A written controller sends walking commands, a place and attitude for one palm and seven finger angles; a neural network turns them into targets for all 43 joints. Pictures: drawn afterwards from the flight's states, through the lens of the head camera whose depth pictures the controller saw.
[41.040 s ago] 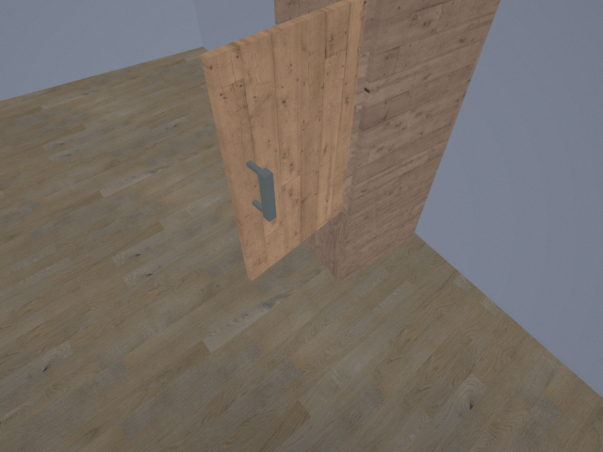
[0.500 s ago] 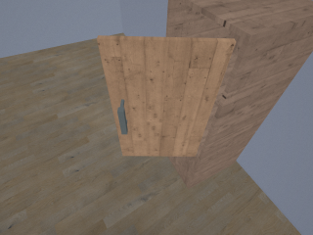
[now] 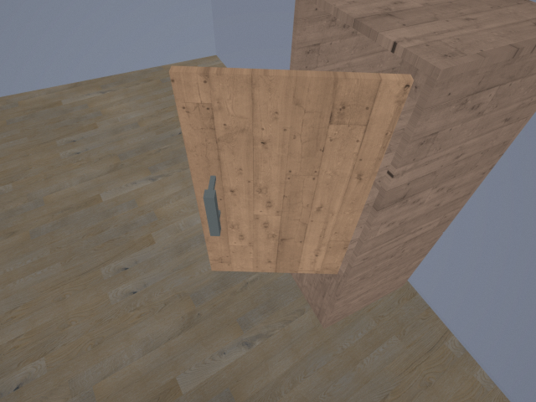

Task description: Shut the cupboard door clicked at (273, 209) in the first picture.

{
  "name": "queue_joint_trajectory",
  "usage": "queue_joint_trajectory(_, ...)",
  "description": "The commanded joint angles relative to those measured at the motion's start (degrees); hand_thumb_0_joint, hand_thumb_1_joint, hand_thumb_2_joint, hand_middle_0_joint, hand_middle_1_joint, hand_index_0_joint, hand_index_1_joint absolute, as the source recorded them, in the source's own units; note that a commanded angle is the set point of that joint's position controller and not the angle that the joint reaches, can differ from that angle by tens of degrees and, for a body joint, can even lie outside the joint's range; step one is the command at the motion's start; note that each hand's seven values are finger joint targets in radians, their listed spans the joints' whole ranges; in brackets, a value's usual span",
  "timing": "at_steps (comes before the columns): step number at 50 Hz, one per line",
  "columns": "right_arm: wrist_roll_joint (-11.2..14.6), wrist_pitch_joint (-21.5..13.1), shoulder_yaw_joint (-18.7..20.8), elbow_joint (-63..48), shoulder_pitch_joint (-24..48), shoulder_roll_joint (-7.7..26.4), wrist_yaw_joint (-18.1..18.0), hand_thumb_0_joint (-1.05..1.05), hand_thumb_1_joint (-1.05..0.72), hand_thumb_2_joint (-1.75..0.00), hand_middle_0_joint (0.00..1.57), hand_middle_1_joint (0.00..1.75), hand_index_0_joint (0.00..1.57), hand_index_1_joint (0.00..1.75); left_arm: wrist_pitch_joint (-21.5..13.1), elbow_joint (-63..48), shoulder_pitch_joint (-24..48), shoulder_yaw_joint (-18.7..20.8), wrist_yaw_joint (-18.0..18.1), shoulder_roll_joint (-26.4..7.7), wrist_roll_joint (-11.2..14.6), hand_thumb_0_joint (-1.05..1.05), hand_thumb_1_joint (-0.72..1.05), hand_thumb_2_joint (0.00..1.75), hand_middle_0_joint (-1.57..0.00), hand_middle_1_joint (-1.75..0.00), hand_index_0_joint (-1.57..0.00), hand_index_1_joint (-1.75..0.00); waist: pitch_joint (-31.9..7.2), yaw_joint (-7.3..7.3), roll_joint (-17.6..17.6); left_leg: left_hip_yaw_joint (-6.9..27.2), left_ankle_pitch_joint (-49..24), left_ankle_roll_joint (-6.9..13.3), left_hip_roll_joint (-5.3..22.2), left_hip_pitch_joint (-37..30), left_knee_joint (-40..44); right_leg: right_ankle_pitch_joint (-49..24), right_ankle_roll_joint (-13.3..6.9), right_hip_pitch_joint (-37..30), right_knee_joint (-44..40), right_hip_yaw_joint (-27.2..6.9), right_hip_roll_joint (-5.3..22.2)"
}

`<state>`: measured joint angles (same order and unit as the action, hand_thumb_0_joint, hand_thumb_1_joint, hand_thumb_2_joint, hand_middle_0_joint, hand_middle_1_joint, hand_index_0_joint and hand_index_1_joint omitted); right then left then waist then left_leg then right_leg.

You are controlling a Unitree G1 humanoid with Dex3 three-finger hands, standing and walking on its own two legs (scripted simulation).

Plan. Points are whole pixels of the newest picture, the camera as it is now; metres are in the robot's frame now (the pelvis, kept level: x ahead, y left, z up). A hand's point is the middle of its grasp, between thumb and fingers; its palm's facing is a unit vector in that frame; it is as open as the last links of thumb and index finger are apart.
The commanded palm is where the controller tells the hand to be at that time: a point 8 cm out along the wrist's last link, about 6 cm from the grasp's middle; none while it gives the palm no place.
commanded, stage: look again from close up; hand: left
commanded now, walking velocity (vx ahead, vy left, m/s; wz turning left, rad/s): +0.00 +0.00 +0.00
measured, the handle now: (214, 206) +0.47 +0.14 -0.03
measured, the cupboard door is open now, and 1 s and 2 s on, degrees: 62 62 62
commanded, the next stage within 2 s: raise the hand and make a fist in 0.10 s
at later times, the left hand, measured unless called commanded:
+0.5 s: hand (137, 370) +0.17 +0.21 -0.05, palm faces +0.08 -0.99 -0.07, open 6.8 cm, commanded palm +0.11 +0.26 -0.07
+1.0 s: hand (139, 374) +0.17 +0.20 -0.06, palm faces +0.05 -1.00 -0.04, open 4.4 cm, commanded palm +0.14 +0.25 -0.05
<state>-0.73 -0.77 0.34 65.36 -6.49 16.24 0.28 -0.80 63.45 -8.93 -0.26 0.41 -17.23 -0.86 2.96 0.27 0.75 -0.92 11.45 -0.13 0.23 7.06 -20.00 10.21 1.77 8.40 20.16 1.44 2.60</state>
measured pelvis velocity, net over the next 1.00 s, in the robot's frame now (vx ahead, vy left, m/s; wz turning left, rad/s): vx -0.04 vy -0.01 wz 0.01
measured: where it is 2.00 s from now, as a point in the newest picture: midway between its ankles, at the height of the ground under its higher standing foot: outside the picture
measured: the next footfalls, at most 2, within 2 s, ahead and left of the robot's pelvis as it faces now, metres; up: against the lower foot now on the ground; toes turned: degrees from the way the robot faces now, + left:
none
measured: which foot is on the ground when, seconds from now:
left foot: down 0.00-1.00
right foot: down 0.00-1.00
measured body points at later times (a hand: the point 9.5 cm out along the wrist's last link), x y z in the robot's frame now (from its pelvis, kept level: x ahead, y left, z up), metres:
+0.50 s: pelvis -0.03 -0.02 -0.08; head +0.02 -0.01 +0.36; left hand +0.16 +0.26 -0.04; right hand +0.17 -0.26 -0.14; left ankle +0.00 +0.12 -0.75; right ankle +0.01 -0.14 -0.75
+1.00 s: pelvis -0.04 -0.01 -0.11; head +0.02 -0.01 +0.33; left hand +0.16 +0.26 -0.06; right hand +0.15 -0.24 -0.19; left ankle -0.01 +0.12 -0.75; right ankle +0.01 -0.14 -0.75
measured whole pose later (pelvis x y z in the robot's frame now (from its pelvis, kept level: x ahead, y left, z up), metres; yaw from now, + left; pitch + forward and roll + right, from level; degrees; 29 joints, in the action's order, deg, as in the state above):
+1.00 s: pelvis -0.04 -0.01 -0.11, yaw +1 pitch +15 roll -2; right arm 2.0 -13.8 0.7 30.7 -14.0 11.8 -4.4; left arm -20.1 -1.4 -24.6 13.9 -18.9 -14.6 19.6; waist -9.2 0.7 -1.6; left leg 2.7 31.5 -1.3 2.1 55.8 -71.8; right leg 29.3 0.1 55.2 69.1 3.7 1.8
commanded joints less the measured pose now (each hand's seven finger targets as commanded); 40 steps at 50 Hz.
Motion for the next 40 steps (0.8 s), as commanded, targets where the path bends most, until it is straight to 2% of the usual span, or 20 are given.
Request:
queue_joint_trajectory(1,0.2,-1.2,1.8,-2.7,1.0,11.0,-0.9,0.00,-0.90,-0.90,0.20,0.30,0.20,0.30,-1.1,-3.0,1.0,2.0,0.8,-10.3,0.0,0.00,0.90,0.90,-0.20,-0.30,-0.20,-0.30,-4.5,-0.21,-0.5,5.2,-8.2,0.7,6.2,-0.2,3.6,-7.0,-2.1,-1.5,-3.1,-4.9,5.4)
queue_joint_trajectory(9,0.2,-1.3,1.7,-2.6,1.2,11.1,-1.0,0.00,-0.90,-0.90,0.20,0.30,0.20,0.30,-1.1,-2.9,1.1,2.1,0.8,-10.5,0.0,0.00,0.90,0.90,-0.20,-0.30,-0.20,-0.30,-4.5,-0.07,-1.2,5.0,-10.5,0.8,6.3,-0.7,3.6,-9.3,-2.1,-2.4,-3.0,-4.6,5.6)
queue_joint_trajectory(10,0.9,-1.6,1.3,-5.6,-2.6,6.3,-0.6,0.00,-0.90,-0.90,0.20,0.30,0.20,0.30,-1.6,-1.6,-4.8,1.0,2.9,-3.9,-0.2,0.00,0.90,0.90,-0.20,-0.30,-0.20,-0.30,-5.4,-0.87,-4.9,1.0,-10.4,-0.2,7.3,1.1,-4.6,-9.3,-1.5,-1.3,1.4,-4.1,5.8)
queue_joint_trajectory(11,-0.2,-9.9,4.5,-21.2,-9.4,13.5,-7.4,0.00,-0.90,-0.90,0.20,0.30,0.20,0.30,-17.4,-83.1,42.4,40.1,2.0,-48.5,4.2,0.00,0.90,0.90,-0.20,-0.30,-0.20,-0.30,-18.9,-4.48,3.9,6.4,-17.2,2.5,3.4,-8.8,-9.1,-12.3,-2.6,-4.2,13.4,-1.4,2.6)
queue_joint_trajectory(12,4.3,-12.2,2.3,-23.5,-0.9,6.8,-7.6,0.00,-0.90,-0.90,0.20,0.30,0.20,0.30,-12.1,-55.7,-4.0,8.3,0.5,-8.2,6.7,0.00,0.90,0.90,-0.22,-0.32,-0.22,-0.32,-25.8,-0.17,-15.5,0.8,-29.1,0.2,0.4,-11.8,-13.8,-7.6,-2.8,5.0,20.9,4.1,-2.0)
queue_joint_trajectory(13,2.6,-14.2,1.6,-27.4,1.0,5.1,-5.5,0.00,-0.90,-0.90,0.20,0.30,0.20,0.30,-6.9,-61.4,-14.1,8.2,-0.9,2.8,11.6,0.00,0.90,0.90,-0.24,-0.34,-0.24,-0.34,-23.3,0.97,-17.3,1.9,-35.6,-2.0,1.3,-8.3,-12.9,-3.7,-2.8,6.2,17.1,5.0,-1.5)
queue_joint_trajectory(14,2.6,-16.2,3.1,-27.1,-2.8,4.6,-4.1,0.00,-0.90,-0.90,0.20,0.30,0.20,0.30,-9.6,-61.5,-4.4,10.9,-0.9,-1.5,10.3,0.00,0.90,0.90,-0.25,-0.36,-0.25,-0.36,-11.8,-2.55,-10.1,2.2,-23.7,-1.2,0.6,2.4,-12.3,-4.9,-2.4,11.3,13.4,4.5,-1.9)
queue_joint_trajectory(15,2.0,-17.0,4.7,-28.3,-3.3,5.2,-3.7,0.00,-0.90,-0.90,0.20,0.30,0.20,0.30,-12.0,-57.0,-9.1,13.0,-2.3,0.1,12.1,0.00,0.90,0.90,-0.27,-0.38,-0.27,-0.38,-3.2,-1.72,-6.1,2.7,-12.5,-1.5,-0.2,11.2,-13.5,-2.2,-2.4,15.4,13.4,5.5,-2.3)
queue_joint_trajectory(16,1.7,-17.5,5.1,-28.9,-2.8,5.6,-3.1,0.00,-0.90,-0.90,0.20,0.30,0.20,0.30,-15.8,-51.5,-13.2,15.0,-4.0,0.4,13.1,0.00,0.90,0.90,-0.29,-0.40,-0.29,-0.40,0.0,-1.60,1.3,3.2,-5.1,-1.4,-0.5,18.1,-15.8,1.1,-2.5,19.9,15.8,6.3,-2.4)
queue_joint_trajectory(17,1.4,-18.0,5.4,-30.1,-2.2,5.1,-2.6,0.00,-0.90,-0.90,0.20,0.30,0.20,0.30,-20.5,-46.9,-19.0,15.9,-6.7,2.9,14.6,0.00,0.90,0.90,-0.31,-0.42,-0.31,-0.42,0.5,0.03,7.4,3.2,0.0,-1.5,-0.9,24.1,-18.7,5.4,-2.6,24.1,19.4,6.7,-2.9)
queue_joint_trajectory(18,1.6,-18.5,5.7,-31.4,-2.1,4.6,-1.9,0.00,-0.90,-0.90,0.20,0.30,0.20,0.30,-25.5,-43.1,-23.7,16.9,-10.3,3.6,16.1,0.00,0.90,0.90,-0.33,-0.44,-0.33,-0.44,0.2,2.03,6.0,2.4,1.9,-2.0,-1.8,27.8,-21.7,6.9,-3.3,25.9,22.7,5.5,-2.6)
queue_joint_trajectory(19,1.2,-19.1,5.6,-32.6,-1.7,4.3,-1.2,0.00,-0.90,-0.90,0.20,0.30,0.20,0.30,-31.0,-44.2,-24.3,17.2,-14.1,4.0,17.7,0.00,0.90,0.90,-0.35,-0.46,-0.35,-0.46,-4.1,2.93,7.1,2.0,3.3,-2.0,-2.3,30.9,-25.9,7.7,-3.5,28.6,27.1,4.9,-2.4)
queue_joint_trajectory(22,1.2,-21.2,5.7,-36.5,-0.5,5.2,-0.6,0.00,-0.90,-0.90,0.20,0.30,0.20,0.30,-43.7,-47.7,-18.5,21.2,-25.2,-2.8,20.6,0.00,0.90,0.90,-0.40,-0.52,-0.40,-0.52,-13.5,3.20,2.9,1.0,8.0,-1.0,-2.4,40.5,-37.2,13.2,-4.0,35.7,36.1,-0.6,-1.4)
queue_joint_trajectory(23,1.5,-21.1,5.9,-37.8,-0.7,5.7,-0.8,0.00,-0.90,-0.90,0.20,0.30,0.20,0.30,-43.4,-47.7,-18.1,24.5,-27.3,-6.3,21.3,0.00,0.90,0.90,-0.42,-0.54,-0.42,-0.54,-15.9,4.41,-1.1,0.9,8.3,-0.5,-2.2,42.3,-39.1,14.2,-4.5,36.2,38.1,-2.1,-1.3)
queue_joint_trajectory(24,1.8,-21.2,5.7,-40.7,0.2,6.0,-1.1,0.00,-0.90,-0.90,0.20,0.30,0.20,0.30,-42.0,-53.0,-16.4,23.2,-29.0,-5.8,23.1,0.00,0.90,0.90,-0.44,-0.56,-0.44,-0.56,-20.5,4.43,-2.5,0.3,10.0,0.1,-2.4,42.7,-40.2,17.5,-4.0,36.4,38.6,-3.0,-1.1)
queue_joint_trajectory(27,3.0,-21.1,4.8,-44.8,-0.2,5.4,-3.3,0.00,-0.90,-0.90,0.20,0.30,0.20,0.30,-35.7,-64.0,-11.6,24.8,-29.5,-8.0,27.0,0.00,0.90,0.90,-0.49,-0.62,-0.49,-0.62,-25.1,3.49,-2.2,0.2,14.0,1.1,-2.0,46.0,-43.7,26.3,-2.6,35.0,35.4,-7.5,-1.0)
queue_joint_trajectory(28,3.0,-20.9,4.6,-44.8,-1.1,5.3,-4.0,0.00,-0.90,-0.90,0.20,0.30,0.20,0.30,-34.5,-68.7,-8.6,24.8,-28.8,-9.2,26.9,0.00,0.90,0.90,-0.51,-0.64,-0.51,-0.64,-25.4,2.66,-0.6,0.7,13.8,1.3,-1.4,47.1,-45.0,26.6,-2.5,34.8,35.5,-7.8,-1.5)
queue_joint_trajectory(31,3.0,-20.7,4.4,-43.9,-2.5,4.6,-5.4,0.00,-0.90,-0.90,0.20,0.30,0.20,0.30,-32.1,-78.9,-7.8,20.5,-25.9,-6.9,24.4,0.00,0.90,0.90,-0.57,-0.70,-0.57,-0.70,-26.7,0.87,-3.9,1.6,11.8,1.9,-0.7,44.4,-45.9,21.9,-2.3,36.3,36.4,-6.5,-2.2)
queue_joint_trajectory(34,2.9,-19.9,4.2,-42.1,-3.1,4.3,-6.4,0.00,-0.90,-0.90,0.20,0.30,0.20,0.30,-28.9,-80.2,-7.6,18.5,-24.0,-6.3,22.5,0.00,0.90,0.90,-0.62,-0.76,-0.62,-0.76,-25.4,-0.36,-3.4,2.5,10.3,2.0,-0.3,44.9,-46.6,17.7,-2.3,37.6,38.1,-4.7,-2.8)
queue_joint_trajectory(40,3.5,-17.5,4.0,-42.8,-1.9,3.4,-6.2,0.00,-0.90,-0.90,0.20,0.30,0.20,0.30,-21.9,-75.2,-14.6,20.2,-22.2,-5.6,22.4,0.00,0.90,0.90,-0.73,-0.88,-0.73,-0.88,-25.2,1.54,-1.3,2.9,9.9,1.3,-0.7,46.0,-43.8,17.4,-2.1,34.9,37.1,-3.1,-2.4)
